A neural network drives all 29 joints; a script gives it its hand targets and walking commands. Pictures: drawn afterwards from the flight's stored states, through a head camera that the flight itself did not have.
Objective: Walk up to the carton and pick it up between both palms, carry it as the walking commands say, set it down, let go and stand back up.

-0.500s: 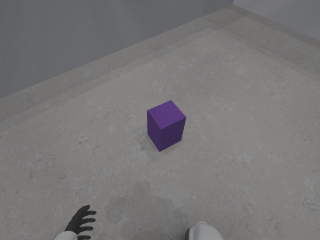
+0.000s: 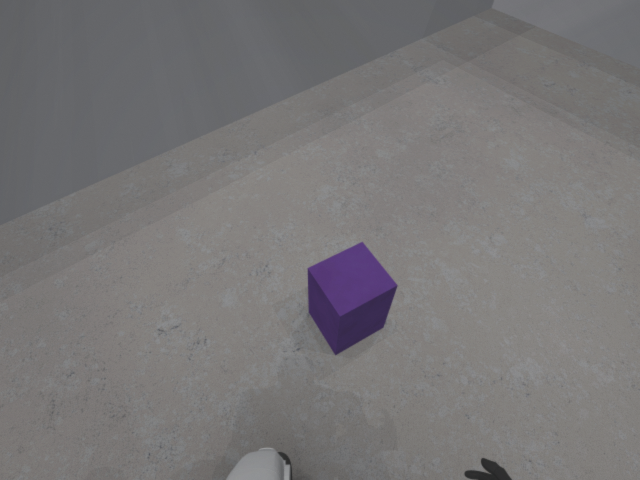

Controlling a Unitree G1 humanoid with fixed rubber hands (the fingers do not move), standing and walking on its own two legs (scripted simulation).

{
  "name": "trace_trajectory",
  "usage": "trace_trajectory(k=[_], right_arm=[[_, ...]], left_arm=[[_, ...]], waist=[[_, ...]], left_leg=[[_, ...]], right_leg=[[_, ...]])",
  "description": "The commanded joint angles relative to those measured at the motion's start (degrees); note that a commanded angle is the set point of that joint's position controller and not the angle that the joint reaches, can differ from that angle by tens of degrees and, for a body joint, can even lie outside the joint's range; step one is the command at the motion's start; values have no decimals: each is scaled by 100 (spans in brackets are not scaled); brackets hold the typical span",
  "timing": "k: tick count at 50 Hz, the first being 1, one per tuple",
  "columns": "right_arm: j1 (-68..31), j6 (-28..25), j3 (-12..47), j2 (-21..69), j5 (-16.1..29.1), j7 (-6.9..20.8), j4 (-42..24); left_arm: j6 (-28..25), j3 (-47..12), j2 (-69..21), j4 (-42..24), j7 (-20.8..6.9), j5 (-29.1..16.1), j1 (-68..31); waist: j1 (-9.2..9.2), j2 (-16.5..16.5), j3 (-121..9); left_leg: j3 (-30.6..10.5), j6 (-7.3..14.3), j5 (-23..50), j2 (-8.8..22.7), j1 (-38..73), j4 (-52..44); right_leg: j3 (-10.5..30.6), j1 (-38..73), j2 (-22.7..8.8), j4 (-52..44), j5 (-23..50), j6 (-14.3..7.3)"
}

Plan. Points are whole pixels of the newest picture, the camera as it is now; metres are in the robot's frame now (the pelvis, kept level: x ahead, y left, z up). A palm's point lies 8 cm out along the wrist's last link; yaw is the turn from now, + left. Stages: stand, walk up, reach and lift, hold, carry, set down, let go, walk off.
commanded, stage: walk up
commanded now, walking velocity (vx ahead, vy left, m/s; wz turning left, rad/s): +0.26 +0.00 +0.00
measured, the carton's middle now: (348, 300) +0.66 -0.06 -0.62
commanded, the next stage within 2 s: none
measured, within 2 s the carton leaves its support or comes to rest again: neither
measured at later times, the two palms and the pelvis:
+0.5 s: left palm (168, 476) +0.13 +0.21 -0.11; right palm (534, 437) +0.19 -0.28 -0.12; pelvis +0.12 -0.03 +0.02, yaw +1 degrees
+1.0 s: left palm (168, 425) +0.19 +0.24 -0.14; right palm (477, 393) +0.24 -0.21 -0.12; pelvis +0.17 +0.01 +0.01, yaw +1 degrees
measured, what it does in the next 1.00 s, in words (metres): walks ahead: right foot, then left foot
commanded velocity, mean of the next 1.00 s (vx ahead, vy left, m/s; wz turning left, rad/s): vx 0.13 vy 0.01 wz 0.00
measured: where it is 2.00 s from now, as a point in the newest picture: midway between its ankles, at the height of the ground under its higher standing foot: outside the picture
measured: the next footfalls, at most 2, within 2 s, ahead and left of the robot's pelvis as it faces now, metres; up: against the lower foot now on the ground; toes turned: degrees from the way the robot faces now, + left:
right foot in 0.36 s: +0.16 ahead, -0.14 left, +0.00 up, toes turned -6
left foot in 0.70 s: +0.28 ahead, +0.12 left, +0.00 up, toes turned +4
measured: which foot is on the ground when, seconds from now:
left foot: down 0.00-0.38, up 0.40-0.68, down 0.70-1.00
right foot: up 0.00-0.34, down 0.36-1.00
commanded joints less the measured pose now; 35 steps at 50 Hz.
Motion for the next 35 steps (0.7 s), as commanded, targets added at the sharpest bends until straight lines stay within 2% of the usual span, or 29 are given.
trace_trajectory(k=[1, 2, 4, 6, 8, 10, 11, 12, 14, 15, 16, 17, 18, 19, 20, 21, 22, 23, 24, 26, 27, 28, 29, 30, 31, 32, 33, 34, 35], right_arm=[[1439, -156, -374, -1793, -33, -255, 175], [1140, -126, -261, -1548, -39, -271, 64], [901, -173, -147, -1150, -75, -303, 11], [703, -184, -174, -1001, -103, -318, -3], [935, -192, -187, -1047, -81, -301, 24], [920, -160, -240, -1193, -117, -343, -23], [918, -132, -255, -1164, -129, -333, 12], [804, -95, -227, -1196, -134, -340, -28], [870, -33, -231, -1182, -163, -348, 17], [806, 33, -275, -1227, -161, -366, 25], [744, 47, -289, -1232, -128, -335, -35], [724, 14, -229, -986, -93, -325, -35], [619, 3, -181, -761, -63, -329, -122], [319, 13, -99, -437, -55, -331, -376], [32, 100, -72, -551, -107, -310, -523], [-33, 125, -138, -615, -83, -299, -508], [-38, 136, -189, -606, -77, -243, -466], [-111, 113, -206, -618, -89, -226, -496], [37, 116, -152, -575, -108, -191, -338], [-42, 177, -98, -445, -129, -128, -411], [-157, 214, -43, -360, -131, -75, -444], [-239, 182, 42, -261, -67, -91, -446], [-300, 143, 164, -99, -21, -114, -452], [-274, 175, 155, -177, -3, -199, -423], [-70, 183, 136, -214, 26, -255, -310], [15, 221, 146, -259, 44, -274, -247], [490, 200, 137, -260, 36, -260, -97], [718, 106, 89, -303, 33, -313, 59], [864, 40, -20, -643, -28, -346, 103]], left_arm=[[72, 155, 527, -419, 99, 25, 84], [73, 166, 641, -414, 115, 21, -102], [57, 151, 588, -337, 79, 14, -393], [149, 126, 480, -202, 85, 35, -432], [230, 134, 426, -122, 86, 35, -558], [275, 96, 565, -184, 91, 16, -952], [237, 48, 432, -276, 33, 37, -1213], [226, 53, 567, -263, 39, 16, -1258], [148, 0, 429, -319, 61, 7, -1250], [134, -31, 412, -268, 100, -29, -1090], [51, -56, 425, -173, 107, -56, -856], [-13, 44, 537, 46, 148, -49, -357], [-48, 100, 767, 221, 181, -12, 259], [-70, 281, 1301, 314, 200, 32, 513], [2, 252, 1543, 351, 200, 76, 507], [-14, 209, 1468, 230, 209, 84, 233], [-41, 188, 1189, 129, 207, 81, 59], [-83, 194, 1070, 116, 251, 45, 93], [-96, 176, 966, 30, 288, 6, 127], [-99, 186, 1001, 87, 344, -12, 439], [-77, 160, 902, 79, 339, 6, 424], [-82, 144, 818, -13, 290, 20, 294], [4, 54, 500, -31, 288, 3, -66], [55, 46, 581, -52, 302, -19, -70], [61, 57, 633, -1, 295, -46, -59], [88, 55, 656, 30, 278, -13, -85], [122, 88, 613, -7, 263, -38, -214], [148, 52, 432, 101, 265, -92, -117], [133, -57, 271, 57, 274, -80, 76]], waist=[[-306, 1726, -795], [-270, 1255, -570], [-136, 841, -518], [-15, 722, -156], [-133, 753, -241], [-225, 671, -255], [-263, 1047, -186], [-256, 988, -196], [-275, 1272, -198], [-160, 984, -314], [9, 980, -459], [224, 647, -751], [469, -109, -920], [723, -1841, -812], [667, -1892, -283], [533, -1411, 2], [482, -1386, 50], [448, -743, -3], [421, -503, -231], [453, -999, -577], [441, -1234, -511], [388, -1363, -489], [325, -1574, -471], [284, -1554, -342], [203, -1332, -375], [174, -1495, -361], [34, -1461, -514], [-28, -967, -515], [49, -257, -677]], left_leg=[[-3024, 728, -1942, 2120, 2263, -2239], [-2640, 779, -1680, 1869, 2081, -2062], [-1639, 466, -733, 1309, 1733, -1799], [-1287, 648, -505, 1295, 1168, -1953], [-1372, 714, -279, 1336, 1350, -1963], [-1303, 773, -664, 1399, 1634, -1876], [-1195, 812, -987, 1252, 1482, -1990], [-997, 841, -1119, 1146, 1325, -1967], [-877, 875, -637, 1079, 1424, -1667], [-838, 899, -323, 1036, 1425, -1391], [-629, 782, 120, 869, 1351, -1000], [-479, 611, -75, 578, 895, -653], [-216, 414, -921, 376, 304, 127], [271, 107, -2081, -364, -943, 1507], [64, 41, -2532, -250, -1466, 2040], [-167, -15, -2233, -30, -1345, 2258], [-21, -74, -1904, 20, -1398, 2399], [-41, -131, -1597, 60, -1454, 2467], [-13, -133, -1413, 21, -1472, 2473], [102, -169, -1042, -91, -1360, 2304], [133, -116, -1041, -172, -1282, 2173], [205, -52, -901, -178, -815, 1598], [284, 32, -851, -415, -49, 805], [419, -49, -889, -541, 216, 647], [541, -79, -649, -565, 472, 342], [499, -77, -377, -510, 755, 8], [483, -71, 128, -400, 1210, -696], [462, -33, 833, -162, 1625, -1263], [126, 33, 2045, 327, 2162, -810]], right_leg=[[541, -2031, 386, 2668, -1047, -346], [636, -2139, 270, 2828, -704, -315], [639, -1817, 111, 2401, -286, -286], [463, -1566, 96, 2301, -98, -197], [297, -1569, 260, 2080, -21, -175], [402, -1737, 132, 1823, -101, -156], [341, -1633, 186, 1529, -117, -145], [227, -1424, 209, 1225, -126, -118], [37, -1187, 345, 419, -291, -118], [-75, -821, 443, -215, 14, -83], [-259, -289, 548, -1017, 662, -50], [-148, 598, 424, -1035, 1176, -74], [539, 1341, -248, -1387, 1074, -204], [2334, 1689, -1481, -1995, 1166, -502], [2933, 1234, -1906, -2225, 1546, -774], [2866, 754, -1878, -2183, 1400, -1043], [2490, 883, -1643, -2049, 1725, -1034], [2257, 1025, -1575, -1968, 2276, -989], [2014, 1308, -1505, -1713, 3368, -887], [1606, 1433, -1418, -1374, 5157, -784], [1456, 1437, -1265, -1302, 5273, -770], [968, 1164, -989, -1367, 5073, -767], [452, 801, -400, -1423, 5014, -725], [493, 653, -453, -1227, 5714, -783], [412, 537, -414, -1051, 5784, -793], [389, 316, -407, -1028, 5582, -786], [247, 332, -374, -847, 4704, -734], [242, 236, -166, -569, 3442, -576], [277, -265, -47, -400, 1992, -462]])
